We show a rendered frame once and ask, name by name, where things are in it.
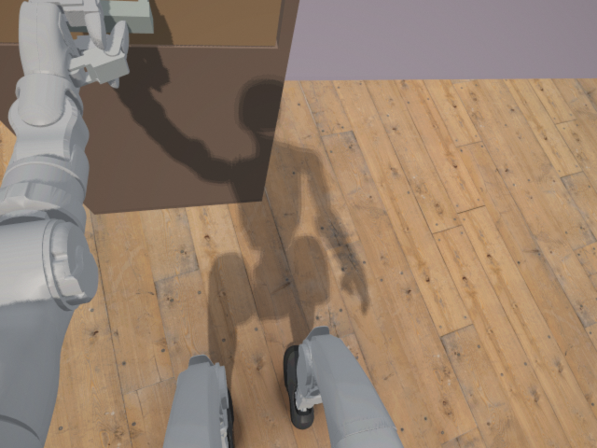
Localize handle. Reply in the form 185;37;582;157
67;0;154;34

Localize robot left forearm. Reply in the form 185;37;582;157
0;73;90;234

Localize cabinet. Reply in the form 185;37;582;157
0;0;299;215

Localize robot right shin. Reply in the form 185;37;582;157
295;326;329;410

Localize left robot upper arm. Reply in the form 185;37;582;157
0;218;99;448

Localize right robot foot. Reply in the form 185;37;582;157
284;345;314;429

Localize drawer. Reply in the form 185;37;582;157
0;0;282;46

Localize left robot hand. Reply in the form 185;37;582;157
19;0;130;94

